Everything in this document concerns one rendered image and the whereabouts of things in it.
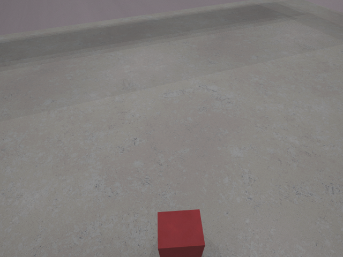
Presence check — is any carton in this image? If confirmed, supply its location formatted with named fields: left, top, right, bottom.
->
left=158, top=209, right=205, bottom=257

